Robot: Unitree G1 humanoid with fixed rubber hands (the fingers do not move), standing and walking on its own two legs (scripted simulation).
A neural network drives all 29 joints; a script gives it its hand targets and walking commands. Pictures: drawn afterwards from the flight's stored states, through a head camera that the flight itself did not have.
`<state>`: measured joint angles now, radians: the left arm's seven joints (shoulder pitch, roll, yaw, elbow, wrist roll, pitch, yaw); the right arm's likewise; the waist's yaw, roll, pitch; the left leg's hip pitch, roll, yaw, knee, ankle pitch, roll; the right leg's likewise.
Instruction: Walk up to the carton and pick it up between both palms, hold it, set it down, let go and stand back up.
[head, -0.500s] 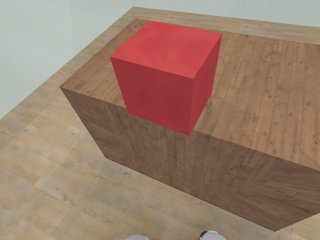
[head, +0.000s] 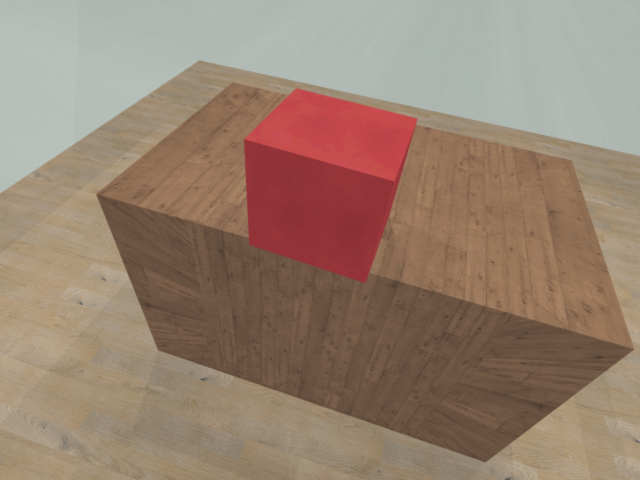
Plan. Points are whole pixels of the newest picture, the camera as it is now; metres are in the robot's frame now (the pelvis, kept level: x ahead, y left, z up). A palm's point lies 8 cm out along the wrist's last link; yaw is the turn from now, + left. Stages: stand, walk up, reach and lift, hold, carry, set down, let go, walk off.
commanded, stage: walk up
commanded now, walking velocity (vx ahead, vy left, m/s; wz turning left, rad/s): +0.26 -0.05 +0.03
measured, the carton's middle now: (330, 184) +0.65 -0.02 +0.02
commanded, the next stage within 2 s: none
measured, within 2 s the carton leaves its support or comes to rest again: neither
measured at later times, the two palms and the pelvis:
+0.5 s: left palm out of the picture +0.07 +0.14 -0.13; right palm out of the picture -0.01 -0.31 -0.18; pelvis +0.05 -0.09 -0.01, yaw +0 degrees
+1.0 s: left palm out of the picture +0.10 +0.09 -0.17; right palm (478, 425) +0.26 -0.28 -0.16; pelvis +0.17 -0.08 -0.02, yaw +1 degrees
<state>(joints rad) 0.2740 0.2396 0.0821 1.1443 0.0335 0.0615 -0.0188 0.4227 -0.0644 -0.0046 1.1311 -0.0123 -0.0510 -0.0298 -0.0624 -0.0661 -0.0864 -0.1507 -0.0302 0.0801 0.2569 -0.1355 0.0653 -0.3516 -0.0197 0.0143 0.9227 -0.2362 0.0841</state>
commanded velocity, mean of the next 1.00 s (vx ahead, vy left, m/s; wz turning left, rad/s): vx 0.16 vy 0.04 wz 0.01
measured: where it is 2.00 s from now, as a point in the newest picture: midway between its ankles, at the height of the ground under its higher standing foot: outside the picture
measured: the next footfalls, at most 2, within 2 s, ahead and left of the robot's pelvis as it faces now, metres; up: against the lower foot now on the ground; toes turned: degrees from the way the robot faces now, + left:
right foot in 0.30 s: +0.08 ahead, -0.17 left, +0.00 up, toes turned -6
left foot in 0.84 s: +0.23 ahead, +0.05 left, +0.00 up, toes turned +7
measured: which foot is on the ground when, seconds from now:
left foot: down 0.00-0.34, up 0.36-0.82, down 0.84-1.00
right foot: up 0.00-0.28, down 0.30-0.94, up 0.96-1.00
